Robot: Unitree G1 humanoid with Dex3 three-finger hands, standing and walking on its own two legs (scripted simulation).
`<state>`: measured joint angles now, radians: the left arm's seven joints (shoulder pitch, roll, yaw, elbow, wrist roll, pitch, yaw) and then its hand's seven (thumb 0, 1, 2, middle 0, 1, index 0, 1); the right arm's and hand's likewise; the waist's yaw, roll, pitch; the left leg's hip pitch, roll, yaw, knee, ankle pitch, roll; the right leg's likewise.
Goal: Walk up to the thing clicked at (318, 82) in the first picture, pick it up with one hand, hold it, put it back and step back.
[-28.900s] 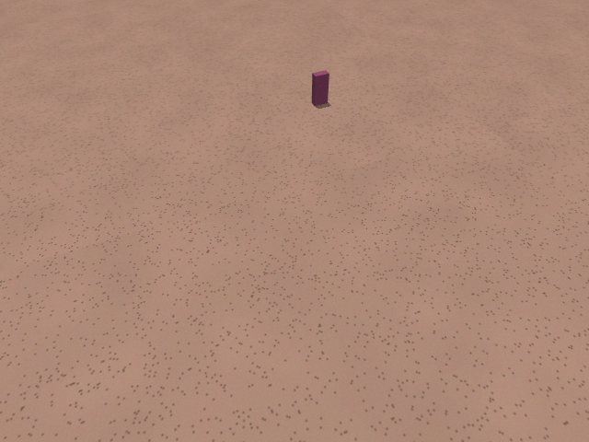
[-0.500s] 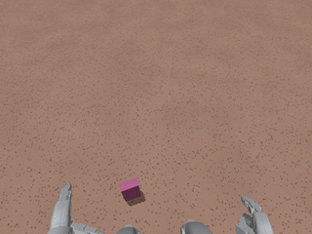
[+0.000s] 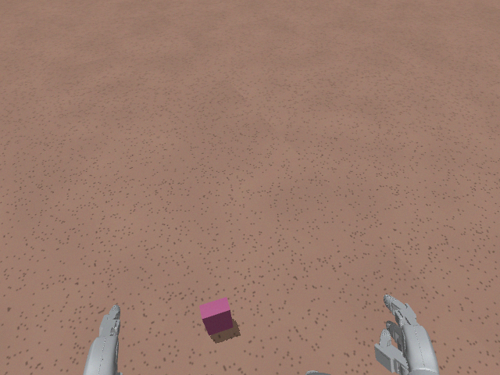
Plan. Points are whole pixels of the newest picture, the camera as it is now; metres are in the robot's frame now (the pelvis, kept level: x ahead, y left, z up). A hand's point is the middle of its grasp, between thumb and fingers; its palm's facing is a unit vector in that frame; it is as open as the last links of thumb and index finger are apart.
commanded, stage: home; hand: left
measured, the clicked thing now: (217, 317) +0.40 +0.13 -0.62
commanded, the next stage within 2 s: stand in 1.32 s
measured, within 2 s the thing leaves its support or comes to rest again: neither
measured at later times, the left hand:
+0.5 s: hand (149, 364) +0.17 +0.18 -0.05, palm faces +0.10 -0.95 -0.29, open 17.7 cm
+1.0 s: hand (146, 365) +0.17 +0.18 -0.06, palm faces +0.10 -0.95 -0.29, open 17.7 cm
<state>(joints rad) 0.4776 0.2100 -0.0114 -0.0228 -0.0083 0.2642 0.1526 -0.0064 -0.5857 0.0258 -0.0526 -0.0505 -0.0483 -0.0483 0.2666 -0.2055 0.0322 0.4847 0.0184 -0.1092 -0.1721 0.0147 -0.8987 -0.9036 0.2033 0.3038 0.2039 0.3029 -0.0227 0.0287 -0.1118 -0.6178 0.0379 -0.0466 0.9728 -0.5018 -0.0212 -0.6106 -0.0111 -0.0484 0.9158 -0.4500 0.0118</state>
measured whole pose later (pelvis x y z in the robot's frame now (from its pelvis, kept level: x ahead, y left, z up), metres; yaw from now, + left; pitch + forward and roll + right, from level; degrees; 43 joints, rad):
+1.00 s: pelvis +0.00 +0.00 +0.00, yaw +0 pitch +8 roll -2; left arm 0.47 0.20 -0.01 0.00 -0.01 0.26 0.14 -0.01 -0.58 0.03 -0.05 -0.05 -0.05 -0.05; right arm 0.28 -0.20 0.03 0.51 0.02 -0.13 -0.17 0.02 -0.90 -0.90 0.20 0.30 0.20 0.30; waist -0.02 0.03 -0.10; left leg -0.60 0.04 -0.04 0.96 -0.49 -0.02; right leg -0.60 -0.01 -0.04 0.91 -0.44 0.01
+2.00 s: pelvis -0.01 +0.00 +0.02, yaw +0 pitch +1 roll +0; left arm 0.24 0.31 0.02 0.65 0.05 0.02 0.03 0.01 0.79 0.88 -0.21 -0.30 -0.20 -0.30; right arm 0.19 -0.29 -0.02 0.82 -0.05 -0.02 -0.02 0.01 -0.90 -0.90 0.20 0.30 0.21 0.30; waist 0.01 -0.02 0.01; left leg -0.39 0.01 -0.02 0.78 -0.41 -0.01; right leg -0.41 -0.04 -0.02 0.79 -0.39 0.01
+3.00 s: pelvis -0.02 -0.01 +0.06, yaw +1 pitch -4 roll +0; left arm 0.13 0.32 0.01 1.16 0.02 -0.02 0.01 0.01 0.90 0.90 -0.21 -0.30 -0.20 -0.30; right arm 0.14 -0.33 -0.01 1.14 -0.02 0.00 0.00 0.01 -0.90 -0.90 0.20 0.30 0.20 0.30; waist 0.01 0.02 0.05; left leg -0.10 0.02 -0.03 0.34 -0.17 -0.03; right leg -0.12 -0.02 -0.05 0.35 -0.16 0.00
